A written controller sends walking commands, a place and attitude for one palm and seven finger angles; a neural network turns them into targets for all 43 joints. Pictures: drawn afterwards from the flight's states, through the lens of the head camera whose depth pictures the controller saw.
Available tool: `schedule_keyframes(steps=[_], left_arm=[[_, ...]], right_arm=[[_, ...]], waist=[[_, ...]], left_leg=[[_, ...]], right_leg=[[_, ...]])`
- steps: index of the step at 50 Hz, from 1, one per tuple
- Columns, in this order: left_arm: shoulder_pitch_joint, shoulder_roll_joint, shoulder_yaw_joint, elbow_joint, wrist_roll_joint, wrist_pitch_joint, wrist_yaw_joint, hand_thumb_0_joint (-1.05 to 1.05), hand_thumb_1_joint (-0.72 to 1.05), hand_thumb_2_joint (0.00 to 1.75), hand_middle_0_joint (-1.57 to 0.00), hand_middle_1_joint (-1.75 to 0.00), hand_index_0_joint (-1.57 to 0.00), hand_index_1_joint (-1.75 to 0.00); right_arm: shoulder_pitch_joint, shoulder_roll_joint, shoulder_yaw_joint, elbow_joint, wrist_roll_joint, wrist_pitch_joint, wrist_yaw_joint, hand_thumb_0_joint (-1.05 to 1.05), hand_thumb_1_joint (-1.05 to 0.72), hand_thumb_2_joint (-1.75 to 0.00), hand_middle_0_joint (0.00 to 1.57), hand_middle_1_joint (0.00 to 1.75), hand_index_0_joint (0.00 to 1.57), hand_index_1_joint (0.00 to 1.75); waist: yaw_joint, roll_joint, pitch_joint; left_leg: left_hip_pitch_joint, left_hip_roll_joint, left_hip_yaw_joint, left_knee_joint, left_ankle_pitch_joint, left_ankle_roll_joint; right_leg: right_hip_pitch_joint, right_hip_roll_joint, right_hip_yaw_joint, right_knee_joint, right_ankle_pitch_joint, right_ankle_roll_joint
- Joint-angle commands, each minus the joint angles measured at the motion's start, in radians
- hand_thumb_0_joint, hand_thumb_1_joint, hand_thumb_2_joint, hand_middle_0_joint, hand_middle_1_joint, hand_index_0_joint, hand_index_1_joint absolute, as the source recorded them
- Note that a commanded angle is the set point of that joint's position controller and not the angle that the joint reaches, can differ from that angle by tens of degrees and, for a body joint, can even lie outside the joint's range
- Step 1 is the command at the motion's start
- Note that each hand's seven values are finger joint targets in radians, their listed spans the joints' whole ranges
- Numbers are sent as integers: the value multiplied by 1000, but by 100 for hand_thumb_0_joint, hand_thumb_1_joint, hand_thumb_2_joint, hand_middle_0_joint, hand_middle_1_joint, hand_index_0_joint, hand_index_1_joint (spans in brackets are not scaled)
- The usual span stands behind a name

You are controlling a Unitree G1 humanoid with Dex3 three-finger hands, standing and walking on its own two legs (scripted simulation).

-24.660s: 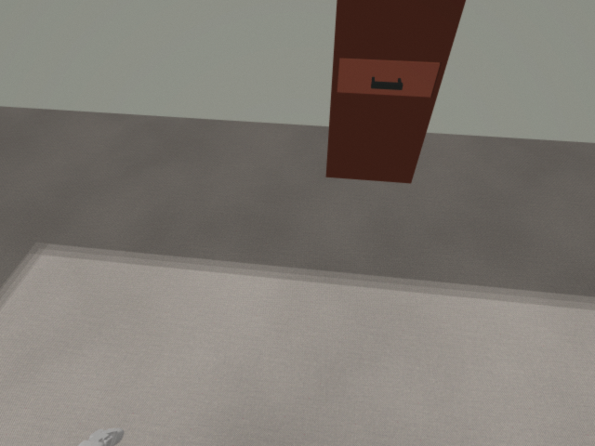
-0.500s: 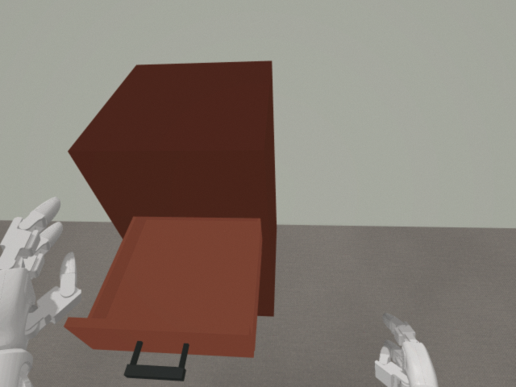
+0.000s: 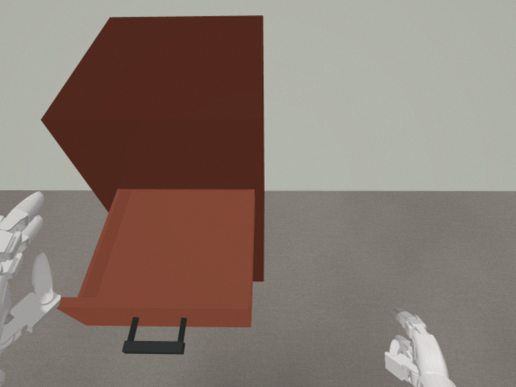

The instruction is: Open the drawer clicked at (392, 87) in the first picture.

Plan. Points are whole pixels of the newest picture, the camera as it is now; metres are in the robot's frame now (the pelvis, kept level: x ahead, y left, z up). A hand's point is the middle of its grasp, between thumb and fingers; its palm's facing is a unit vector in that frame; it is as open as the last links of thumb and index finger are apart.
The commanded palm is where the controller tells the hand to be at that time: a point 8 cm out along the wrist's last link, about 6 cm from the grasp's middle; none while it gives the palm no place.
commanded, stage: step back with the hand held close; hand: left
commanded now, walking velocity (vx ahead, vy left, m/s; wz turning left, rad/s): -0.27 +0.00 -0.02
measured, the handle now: (156, 335) +0.24 +0.24 -0.23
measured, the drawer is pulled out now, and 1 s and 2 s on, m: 0.30 0.30 0.30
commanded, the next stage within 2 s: stop stepping back and stand still in 1.24 s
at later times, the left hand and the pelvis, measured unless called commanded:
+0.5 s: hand (11, 350) +0.14 +0.24 +0.15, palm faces +0.35 -0.83 -0.44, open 7.4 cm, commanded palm +0.08 +0.29 +0.17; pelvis -0.05 +0.01 -0.01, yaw +0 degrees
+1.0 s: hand out of the picture +0.09 +0.24 +0.15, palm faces +0.34 -0.82 -0.46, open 7.4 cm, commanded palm +0.02 +0.28 +0.17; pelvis -0.10 +0.00 -0.02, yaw +2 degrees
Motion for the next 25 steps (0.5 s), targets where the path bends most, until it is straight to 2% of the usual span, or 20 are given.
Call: schedule_keyframes(steps=[1, 3, 6, 7, 8, 12, 15, 17, 19, 21, 22, 23, 25], left_arm=[[28, 171, 166, -237, -7, -67, 38, 0, 90, 90, -20, -30, -20, -30], [23, 168, 159, -246, -5, -66, 39, 0, 90, 90, -20, -30, -20, -30], [29, 160, 156, -245, -6, -66, 42, 0, 90, 90, -20, -30, -20, -30], [26, 168, 164, -253, -2, -68, 42, 0, 90, 90, -20, -30, -20, -30], [21, 160, 157, -255, -3, -69, 43, 0, 90, 90, -20, -30, -20, -30], [17, 162, 171, -252, 2, -73, 48, 0, 90, 90, -20, -30, -20, -30], [5, 151, 160, -267, 3, -83, 51, 0, 90, 90, -20, -30, -20, -30], [-17, 175, 176, -289, 7, -91, 55, 0, 90, 90, -20, -30, -20, -30], [-21, 157, 157, -286, 4, -98, 59, 0, 90, 90, -20, -30, -20, -30], [-21, 153, 147, -287, 4, -107, 66, 0, 90, 90, -20, -30, -20, -30], [-24, 167, 157, -290, 4, -108, 70, 0, 90, 90, -20, -30, -20, -30], [-18, 154, 144, -284, 5, -110, 72, 0, 90, 90, -20, -30, -20, -30], [-24, 165, 156, -283, 8, -116, 78, 0, 90, 90, -20, -30, -20, -30]], right_arm=[[-93, -98, -40, -175, 0, -49, -14, 0, -90, -90, 20, 30, 20, 30], [-94, -94, -39, -174, 0, -51, -16, 0, -90, -90, 20, 30, 20, 30], [-90, -97, -41, -175, -1, -57, -12, 0, -90, -90, 20, 30, 20, 30], [-95, -101, -42, -175, -3, -62, -14, 0, -90, -90, 20, 30, 20, 30], [-90, -95, -38, -177, -4, -65, -13, 0, -90, -90, 20, 30, 20, 30], [-91, -101, -38, -177, -3, -82, -11, 0, -90, -90, 20, 30, 20, 30], [-77, -98, -32, -180, -2, -95, -8, 0, -90, -90, 20, 30, 20, 30], [-74, -102, -35, -177, -3, -106, -10, 0, -90, -90, 20, 30, 20, 30], [-61, -94, -33, -172, -2, -112, -8, 0, -90, -90, 20, 30, 20, 30], [-52, -95, -36, -161, -3, -116, -6, 0, -90, -90, 20, 30, 20, 30], [-55, -101, -39, -153, -5, -120, -10, 0, -90, -90, 20, 30, 20, 30], [-50, -95, -35, -149, -5, -119, -10, 0, -90, -90, 20, 30, 20, 30], [-65, -98, -33, -150, -5, -121, -12, 0, -90, -90, 20, 30, 20, 30]], waist=[[5, 3, -238], [3, 8, -221], [5, 17, -199], [7, 37, -197], [6, 28, -195], [7, 49, -165], [2, 22, -153], [-2, 8, -147], [-7, -39, -142], [-12, -51, -136], [-14, -43, -133], [-16, -36, -129], [-11, 11, -118]], left_leg=[[35, 88, -58, -22, 463, 9], [17, 101, -70, -34, 458, 8], [-51, 120, -90, -57, 372, 18], [-62, 124, -89, -64, 352, 20], [-92, 130, -99, -71, 323, 23], [-226, 142, -113, -87, 122, 38], [-286, 131, -119, -79, -18, 42], [-282, 112, -105, -52, -88, 36], [-236, 80, -91, -7, -115, 25], [-179, 57, -78, 42, -126, 14], [-150, 55, -78, 48, -122, 11], [-142, 61, -83, 38, -116, 12], [-205, 97, -123, -42, -114, 22]], right_leg=[[141, -51, 25, 41, 358, 3], [128, -44, 22, 53, 317, 3], [127, -39, 28, 80, 236, 2], [123, -34, 31, 84, 227, 2], [135, -36, 32, 99, 203, 2], [161, -38, 60, 128, 148, -4], [161, -50, 83, 119, 111, -8], [124, -62, 115, 76, 85, -15], [56, -92, 142, 11, 16, -29], [-22, -118, 161, -45, -55, -47], [-60, -118, 165, -62, -74, -54], [-67, -114, 146, -60, -87, -49], [-19, -69, 104, -7, -88, -25]])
